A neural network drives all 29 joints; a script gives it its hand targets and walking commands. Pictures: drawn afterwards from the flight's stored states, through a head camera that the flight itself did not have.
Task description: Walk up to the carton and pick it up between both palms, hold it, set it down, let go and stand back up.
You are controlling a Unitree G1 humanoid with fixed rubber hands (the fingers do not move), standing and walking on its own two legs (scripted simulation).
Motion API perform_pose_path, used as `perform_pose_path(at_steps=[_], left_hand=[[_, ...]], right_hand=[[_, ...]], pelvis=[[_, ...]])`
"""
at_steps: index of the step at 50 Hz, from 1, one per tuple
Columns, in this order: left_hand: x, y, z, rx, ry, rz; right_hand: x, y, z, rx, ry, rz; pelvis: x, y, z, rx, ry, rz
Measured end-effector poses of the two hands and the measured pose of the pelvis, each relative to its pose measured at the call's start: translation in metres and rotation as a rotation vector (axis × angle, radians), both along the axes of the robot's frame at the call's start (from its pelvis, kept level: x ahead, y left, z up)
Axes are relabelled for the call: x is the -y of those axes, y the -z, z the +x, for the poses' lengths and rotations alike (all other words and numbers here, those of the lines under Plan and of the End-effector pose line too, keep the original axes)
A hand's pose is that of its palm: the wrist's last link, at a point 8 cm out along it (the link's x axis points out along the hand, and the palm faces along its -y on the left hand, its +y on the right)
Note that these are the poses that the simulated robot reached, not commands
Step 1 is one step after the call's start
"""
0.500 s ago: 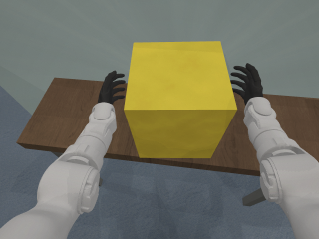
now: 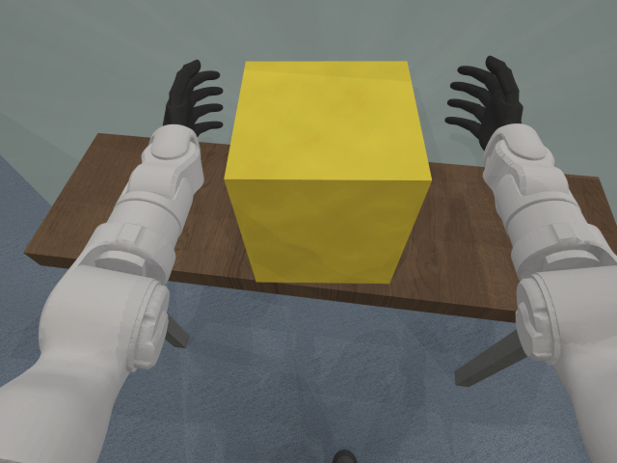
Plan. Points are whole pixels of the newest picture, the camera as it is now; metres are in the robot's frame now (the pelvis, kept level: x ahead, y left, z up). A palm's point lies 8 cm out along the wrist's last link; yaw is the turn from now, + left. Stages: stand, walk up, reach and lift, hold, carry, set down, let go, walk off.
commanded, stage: set down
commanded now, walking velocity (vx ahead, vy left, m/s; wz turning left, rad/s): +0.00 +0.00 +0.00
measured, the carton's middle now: (324, 182) +0.49 -0.01 +0.04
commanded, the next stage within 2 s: none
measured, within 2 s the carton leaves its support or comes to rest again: neither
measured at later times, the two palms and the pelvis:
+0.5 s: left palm (140, 141) +0.45 +0.19 +0.17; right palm (495, 141) +0.46 -0.20 +0.15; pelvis +0.01 -0.01 +0.02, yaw +2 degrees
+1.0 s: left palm (151, 230) +0.38 +0.19 +0.09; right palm (518, 235) +0.37 -0.24 +0.09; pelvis +0.02 +0.00 +0.02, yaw +0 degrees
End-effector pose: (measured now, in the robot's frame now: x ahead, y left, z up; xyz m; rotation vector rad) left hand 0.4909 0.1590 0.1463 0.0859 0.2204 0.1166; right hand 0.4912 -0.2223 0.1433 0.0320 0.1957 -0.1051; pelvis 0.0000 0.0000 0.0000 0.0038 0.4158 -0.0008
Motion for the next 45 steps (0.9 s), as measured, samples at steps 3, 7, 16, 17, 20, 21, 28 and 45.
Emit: perform_pose_path(at_steps=[3, 7, 16, 17, 20, 21, 28, 45], left_hand=[[0.000, -0.020, 0.000, -0.002, -0.008, -0.005], [-0.002, -0.043, -0.001, -0.007, -0.021, -0.015], [-0.014, -0.063, -0.015, -0.002, -0.030, -0.019], [-0.016, -0.060, -0.018, -0.004, -0.030, -0.018], [-0.024, -0.049, -0.027, -0.009, -0.030, -0.009], [-0.026, -0.044, -0.030, -0.012, -0.031, -0.007], [-0.036, -0.005, -0.048, -0.047, -0.048, -0.004], [-0.032, 0.041, -0.095, -0.056, -0.013, -0.024]], right_hand=[[0.008, -0.022, -0.002, -0.002, 0.012, -0.008], [0.013, -0.050, -0.006, -0.004, 0.017, -0.016], [-0.002, -0.066, -0.016, -0.031, -0.015, -0.020], [-0.005, -0.062, -0.018, -0.039, -0.019, -0.020], [-0.011, -0.046, -0.024, -0.061, -0.030, -0.019], [-0.013, -0.039, -0.026, -0.068, -0.034, -0.019], [-0.017, 0.003, -0.041, -0.091, -0.039, -0.001], [0.017, 0.037, -0.099, -0.066, -0.037, -0.052]], pelvis=[[0.003, -0.004, -0.001, 0.027, 0.005, 0.004], [0.006, -0.009, -0.001, 0.070, 0.007, 0.009], [0.010, -0.016, 0.006, 0.181, -0.011, 0.011], [0.010, -0.017, 0.007, 0.194, -0.015, 0.011], [0.010, -0.018, 0.008, 0.226, -0.027, 0.010], [0.010, -0.018, 0.009, 0.234, -0.030, 0.010], [0.006, -0.018, 0.009, 0.239, -0.036, 0.003], [0.000, -0.022, 0.016, 0.305, 0.009, 0.001]])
